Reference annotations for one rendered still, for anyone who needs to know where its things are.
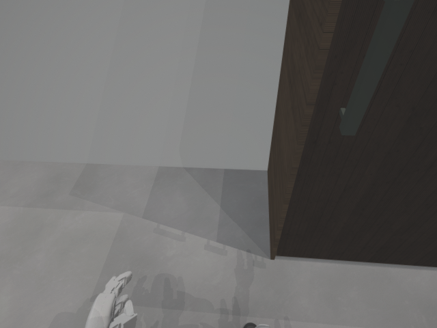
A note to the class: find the robot left hand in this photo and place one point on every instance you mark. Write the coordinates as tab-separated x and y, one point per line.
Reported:
105	311

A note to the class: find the wardrobe door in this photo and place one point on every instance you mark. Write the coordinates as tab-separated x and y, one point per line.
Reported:
372	196

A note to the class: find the handle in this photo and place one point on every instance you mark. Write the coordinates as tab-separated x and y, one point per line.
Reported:
390	23

